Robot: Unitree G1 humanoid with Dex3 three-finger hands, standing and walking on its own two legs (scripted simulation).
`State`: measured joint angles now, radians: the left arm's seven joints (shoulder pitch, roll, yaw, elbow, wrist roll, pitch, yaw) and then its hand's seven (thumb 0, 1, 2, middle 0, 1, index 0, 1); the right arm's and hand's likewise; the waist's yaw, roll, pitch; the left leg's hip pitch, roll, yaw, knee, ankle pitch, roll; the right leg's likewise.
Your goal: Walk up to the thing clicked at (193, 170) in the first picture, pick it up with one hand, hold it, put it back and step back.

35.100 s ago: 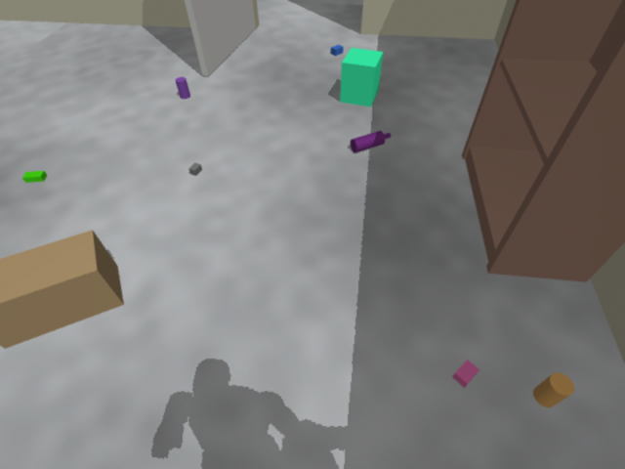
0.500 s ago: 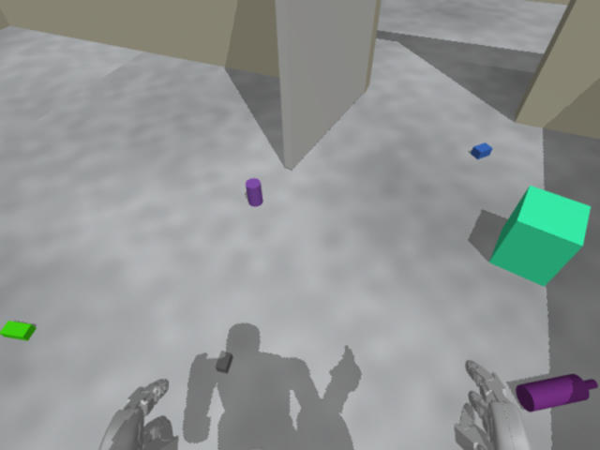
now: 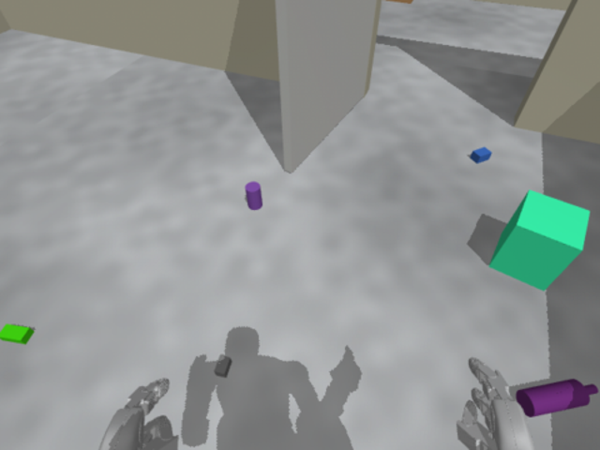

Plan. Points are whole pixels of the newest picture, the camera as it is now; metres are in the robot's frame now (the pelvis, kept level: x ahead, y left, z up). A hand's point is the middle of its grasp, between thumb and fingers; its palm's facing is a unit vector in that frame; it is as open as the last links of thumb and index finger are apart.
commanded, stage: home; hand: left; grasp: from above
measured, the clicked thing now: (223, 366) +0.50 +0.26 -0.70
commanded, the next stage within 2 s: stand in 0.92 s
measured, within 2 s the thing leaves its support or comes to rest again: neither
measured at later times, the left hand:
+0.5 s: hand (175, 447) +0.16 +0.17 -0.05, palm faces +0.04 -0.98 -0.20, open 7.4 cm
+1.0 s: hand (173, 446) +0.16 +0.18 -0.04, palm faces +0.04 -0.98 -0.20, open 7.4 cm
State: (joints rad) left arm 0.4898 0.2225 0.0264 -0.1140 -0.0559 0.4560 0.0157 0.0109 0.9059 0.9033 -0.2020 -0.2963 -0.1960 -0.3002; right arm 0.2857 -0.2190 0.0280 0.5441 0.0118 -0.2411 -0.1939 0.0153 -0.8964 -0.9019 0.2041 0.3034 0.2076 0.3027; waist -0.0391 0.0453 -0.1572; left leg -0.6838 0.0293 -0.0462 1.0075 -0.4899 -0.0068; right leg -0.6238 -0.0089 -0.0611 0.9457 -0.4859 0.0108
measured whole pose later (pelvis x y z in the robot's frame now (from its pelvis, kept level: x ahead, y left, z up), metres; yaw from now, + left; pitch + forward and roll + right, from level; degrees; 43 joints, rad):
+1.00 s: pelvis +0.00 +0.00 +0.00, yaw +0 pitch +10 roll -2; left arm 0.50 0.23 0.03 -0.15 -0.06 0.46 0.02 0.01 0.91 0.90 -0.20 -0.30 -0.20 -0.30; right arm 0.29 -0.22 0.03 0.53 0.01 -0.23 -0.19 0.02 -0.90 -0.90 0.20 0.30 0.21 0.30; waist -0.04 0.05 -0.16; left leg -0.70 0.03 -0.05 1.02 -0.49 -0.01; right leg -0.64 -0.01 -0.06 0.96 -0.49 0.01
